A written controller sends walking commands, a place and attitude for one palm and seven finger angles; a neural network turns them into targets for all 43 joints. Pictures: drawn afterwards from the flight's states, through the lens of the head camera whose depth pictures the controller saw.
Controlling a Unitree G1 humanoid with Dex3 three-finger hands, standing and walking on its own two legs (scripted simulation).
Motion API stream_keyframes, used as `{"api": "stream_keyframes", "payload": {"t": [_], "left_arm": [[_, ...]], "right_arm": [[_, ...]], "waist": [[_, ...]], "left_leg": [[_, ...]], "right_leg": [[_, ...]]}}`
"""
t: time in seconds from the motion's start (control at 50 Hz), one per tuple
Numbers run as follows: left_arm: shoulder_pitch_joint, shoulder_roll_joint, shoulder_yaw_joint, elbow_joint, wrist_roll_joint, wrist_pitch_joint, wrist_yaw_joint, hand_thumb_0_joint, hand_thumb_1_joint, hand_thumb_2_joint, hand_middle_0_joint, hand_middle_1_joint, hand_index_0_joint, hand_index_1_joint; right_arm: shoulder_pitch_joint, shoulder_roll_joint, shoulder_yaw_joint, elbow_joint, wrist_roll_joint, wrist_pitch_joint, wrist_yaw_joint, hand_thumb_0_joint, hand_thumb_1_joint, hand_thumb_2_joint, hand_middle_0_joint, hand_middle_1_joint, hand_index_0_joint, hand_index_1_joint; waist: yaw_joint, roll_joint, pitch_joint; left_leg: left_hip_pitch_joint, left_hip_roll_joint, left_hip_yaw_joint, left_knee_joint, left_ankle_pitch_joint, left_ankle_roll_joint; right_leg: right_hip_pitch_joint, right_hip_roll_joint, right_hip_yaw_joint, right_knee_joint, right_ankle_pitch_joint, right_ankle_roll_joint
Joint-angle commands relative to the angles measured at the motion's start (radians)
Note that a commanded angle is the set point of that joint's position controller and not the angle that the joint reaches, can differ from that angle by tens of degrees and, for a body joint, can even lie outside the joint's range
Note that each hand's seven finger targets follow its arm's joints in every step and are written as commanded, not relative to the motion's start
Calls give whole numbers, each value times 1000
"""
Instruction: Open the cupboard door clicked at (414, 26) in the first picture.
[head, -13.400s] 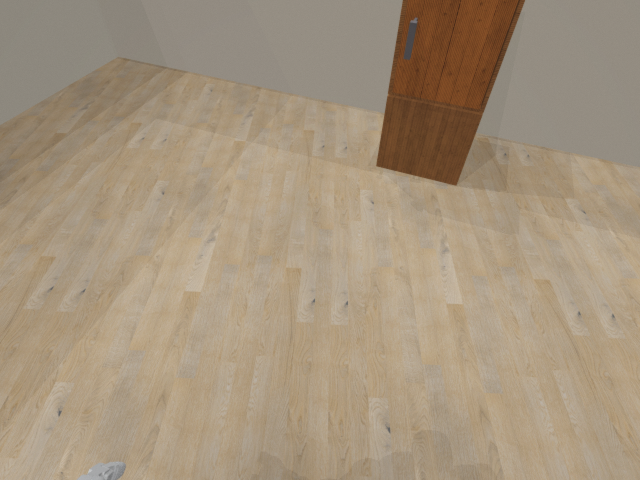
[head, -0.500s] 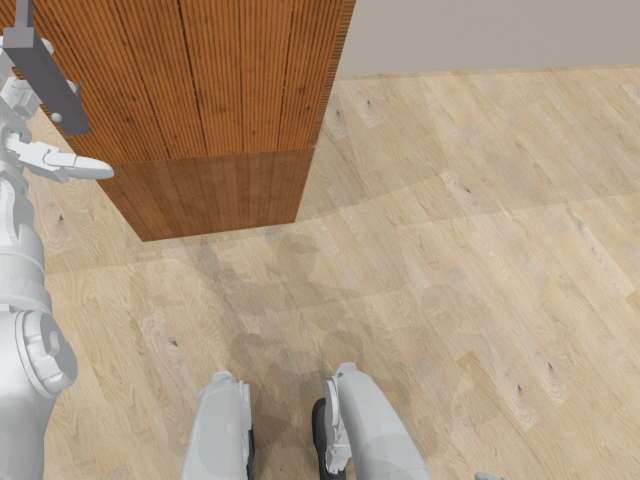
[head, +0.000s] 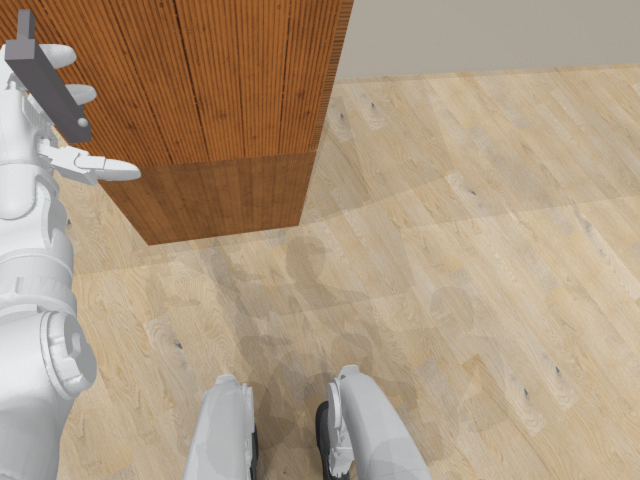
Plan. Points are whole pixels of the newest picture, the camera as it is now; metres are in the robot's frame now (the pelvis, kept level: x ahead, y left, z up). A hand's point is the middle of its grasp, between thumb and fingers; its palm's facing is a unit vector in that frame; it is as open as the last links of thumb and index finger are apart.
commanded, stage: slide the fingers in behind the handle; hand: left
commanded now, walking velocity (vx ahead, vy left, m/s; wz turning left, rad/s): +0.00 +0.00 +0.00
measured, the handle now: (54, 81) +0.57 +0.27 +0.04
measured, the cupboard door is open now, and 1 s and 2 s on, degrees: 0 0 33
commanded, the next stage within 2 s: close the thumb around the handle in 0.24 s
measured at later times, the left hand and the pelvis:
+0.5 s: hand (82, 122) +0.52 +0.24 +0.03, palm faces +0.17 -0.99 -0.02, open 13.5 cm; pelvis +0.00 +0.00 +0.00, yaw +1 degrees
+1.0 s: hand (81, 121) +0.52 +0.24 +0.03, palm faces +0.17 -0.99 -0.01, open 5.8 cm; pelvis +0.00 +0.00 +0.00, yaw +0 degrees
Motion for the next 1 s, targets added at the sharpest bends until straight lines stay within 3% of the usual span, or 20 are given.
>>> {"api": "stream_keyframes", "payload": {"t": [0.0, 0.06, 0.1, 0.14, 0.18, 0.22, 0.26, 0.28, 0.32, 0.46, 0.52, 0.56, 0.64, 0.7, 0.82, 0.84, 0.86, 0.92, 0.94, 0.98], "left_arm": [[-426, 195, -29, -205, 7, -81, -23, 0, -500, 300, -300, -1200, -300, -1200], [-437, 167, -54, -216, 3, -83, -26, 0, -500, 300, -300, -1200, -300, -1200], [-425, 183, -42, -218, 4, -87, -27, 0, -500, 300, -300, -1200, -300, -1200], [-432, 191, -36, -225, -2, -87, -29, 0, -500, 300, -300, -1200, -300, -1200], [-425, 154, -63, -223, -2, -88, -32, 0, -500, 300, -300, -1200, -300, -1200], [-424, 183, -40, -206, -5, -83, -30, 0, -500, 300, -300, -1200, -300, -1200], [-413, 187, -37, -197, -6, -78, -34, 0, -500, 300, -300, -1200, -300, -1200], [-423, 219, -15, -210, -4, -86, -34, 0, -500, 300, -300, -1200, -300, -1200], [-416, 192, -31, -209, -7, -84, -37, 0, -500, 300, -300, -1200, -300, -1200], [-438, 171, -52, -209, -5, -83, -29, 0, -108, 468, -328, -1242, -328, -1242], [-407, 189, -30, -228, -10, -88, -35, 0, 60, 540, -340, -1260, -340, -1260], [-392, 168, -44, -218, -12, -85, -39, 0, 172, 588, -348, -1272, -348, -1272], [-417, 199, -25, -206, -7, -84, -34, 0, 396, 684, -364, -1296, -364, -1296], [-410, 206, -17, -213, -8, -88, -35, 0, 564, 756, -376, -1314, -376, -1314], [-401, 182, -31, -205, -12, -83, -39, 0, 900, 900, -400, -1350, -400, -1350], [-392, 189, -24, -193, -11, -80, -36, 0, 900, 900, -400, -1350, -400, -1350], [-410, 164, -49, -185, -10, -77, -35, 0, 900, 900, -400, -1350, -400, -1350], [-423, 168, -43, -225, -6, -90, -28, 0, 900, 900, -400, -1350, -400, -1350], [-417, 139, -63, -219, -6, -87, -27, 0, 900, 900, -400, -1350, -400, -1350], [-423, 161, -47, -196, -4, -87, -21, 0, 900, 900, -400, -1350, -400, -1350]], "right_arm": [[181, -203, -79, -22, -7, -6, -18, 0, -900, -900, 200, 300, 200, 300], [177, -198, -80, -23, -7, -5, -16, 0, -900, -900, 200, 300, 200, 300], [181, -202, -82, -21, -8, -4, -17, 0, -900, -900, 200, 300, 200, 300], [180, -201, -80, -19, -8, -3, -17, 0, -900, -900, 200, 300, 200, 300], [177, -195, -81, -22, -7, -3, -15, 0, -900, -900, 200, 300, 200, 300], [177, -201, -82, -16, -6, -2, -17, 0, -900, -900, 200, 300, 200, 300], [173, -198, -78, -19, -4, -2, -17, 0, -900, -900, 200, 300, 200, 300], [175, -202, -77, -20, -6, -3, -19, 0, -900, -900, 200, 300, 200, 300], [171, -199, -78, -21, -5, -3, -19, 0, -900, -900, 200, 300, 200, 300], [171, -199, -80, -20, -7, -3, -18, 0, -900, -900, 200, 300, 200, 300], [171, -198, -81, -26, -6, -2, -15, 0, -900, -900, 200, 300, 200, 300], [167, -195, -80, -25, -4, -1, -13, 0, -900, -900, 200, 300, 200, 300], [168, -199, -77, -22, -5, -1, -15, 0, -900, -900, 200, 300, 200, 300], [170, -201, -77, -28, -5, -3, -16, 0, -900, -900, 200, 300, 200, 300], [167, -198, -78, -28, -3, -1, -15, 0, -900, -900, 200, 300, 200, 300], [169, -200, -77, -27, -4, -1, -16, 0, -900, -900, 200, 300, 200, 300], [167, -200, -77, -25, -4, -2, -17, 0, -900, -900, 200, 300, 200, 300], [175, -201, -83, -24, -7, -3, -16, 0, -900, -900, 200, 300, 200, 300], [175, -198, -84, -22, -8, -2, -13, 0, -900, -900, 200, 300, 200, 300], [184, -203, -83, -15, -9, -1, -15, 0, -900, -900, 200, 300, 200, 300]], "waist": [[-26, 209, -560], [-29, 213, -564], [-22, 228, -593], [-26, 195, -578], [-26, 226, -580], [-31, 191, -564], [-29, 186, -554], [-22, 196, -567], [-24, 212, -568], [-34, 214, -565], [-13, 224, -605], [-18, 201, -584], [-22, 203, -549], [-17, 199, -583], [-19, 207, -558], [-17, 196, -549], [-33, 191, -527], [-16, 238, -587], [-23, 234, -582], [-32, 198, -557]], "left_leg": [[554, 16, -94, -172, 421, -30], [550, 11, -86, -171, 410, -25], [573, 13, -90, -168, 442, -29], [555, 12, -86, -166, 443, -24], [571, 11, -86, -166, 458, -26], [545, 11, -84, -164, 432, -22], [510, 7, -71, -163, 405, -17], [521, 9, -76, -163, 420, -18], [539, 10, -77, -162, 436, -21], [554, 10, -86, -165, 436, -25], [569, 9, -80, -161, 476, -26], [558, 10, -81, -165, 464, -25], [531, 10, -83, -169, 421, -24], [544, 10, -87, -167, 441, -24], [554, 12, -89, -173, 438, -29], [545, 13, -89, -173, 427, -28], [541, 13, -93, -178, 406, -28], [607, 16, -107, -179, 468, -41], [613, 16, -107, -180, 467, -43], [594, 17, -111, -179, 461, -39]], "right_leg": [[151, 14, 23, -131, 234, -25], [167, 14, 28, -142, 234, -24], [163, 14, 26, -134, 249, -26], [189, 15, 29, -140, 261, -24], [172, 15, 28, -138, 265, -27], [182, 16, 30, -143, 258, -23], [208, 16, 36, -150, 255, -21], [206, 15, 35, -140, 259, -25], [188, 15, 32, -140, 264, -23], [167, 14, 26, -138, 252, -23], [196, 14, 29, -135, 281, -24], [202, 18, 29, -141, 278, -23], [183, 17, 27, -139, 246, -24], [188, 18, 27, -131, 255, -25], [167, 17, 21, -134, 245, -25], [166, 18, 22, -135, 239, -25], [147, 17, 19, -139, 226, -24], [132, 15, 14, -126, 240, -28], [127, 15, 12, -131, 239, -27], [125, 17, 13, -131, 240, -27]]}}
